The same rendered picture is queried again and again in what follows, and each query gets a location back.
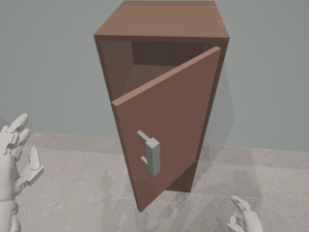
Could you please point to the left robot hand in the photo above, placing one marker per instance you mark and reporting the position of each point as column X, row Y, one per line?
column 12, row 139

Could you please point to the cupboard door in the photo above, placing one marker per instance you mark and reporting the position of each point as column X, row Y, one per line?
column 171, row 109

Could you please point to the left robot forearm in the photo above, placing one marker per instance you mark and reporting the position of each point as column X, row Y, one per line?
column 8, row 219

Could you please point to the right robot hand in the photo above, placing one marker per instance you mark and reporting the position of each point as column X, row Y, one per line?
column 248, row 222

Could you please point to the handle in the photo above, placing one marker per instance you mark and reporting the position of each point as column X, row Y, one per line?
column 153, row 153

